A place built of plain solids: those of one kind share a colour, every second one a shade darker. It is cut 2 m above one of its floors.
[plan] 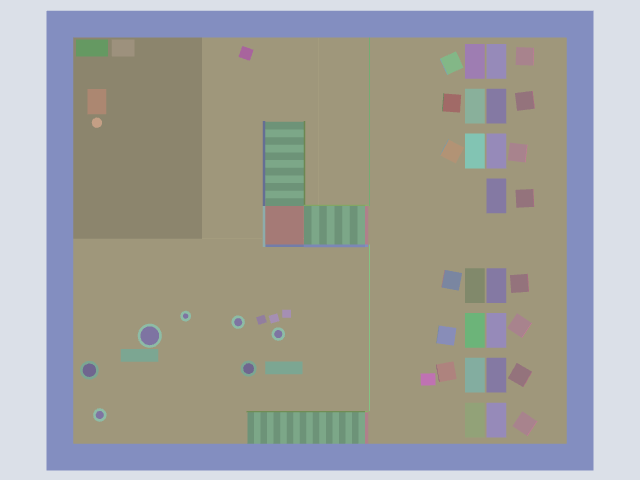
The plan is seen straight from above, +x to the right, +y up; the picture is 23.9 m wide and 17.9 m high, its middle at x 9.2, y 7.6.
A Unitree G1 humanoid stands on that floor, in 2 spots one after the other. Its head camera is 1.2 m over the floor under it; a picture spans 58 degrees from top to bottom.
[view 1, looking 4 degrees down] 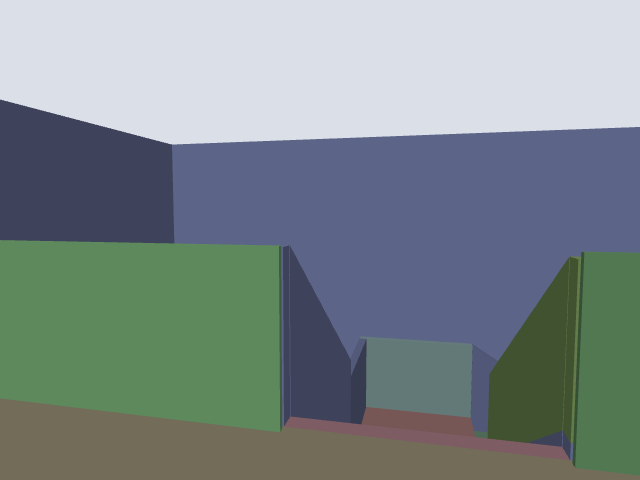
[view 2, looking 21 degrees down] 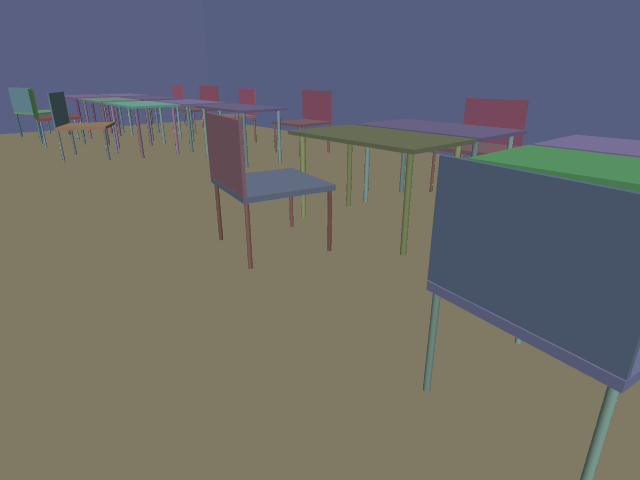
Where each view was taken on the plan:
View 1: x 13.22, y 8.15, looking -167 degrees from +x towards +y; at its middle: wall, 13.60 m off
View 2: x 12.39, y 3.59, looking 49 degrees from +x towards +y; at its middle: floor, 3.35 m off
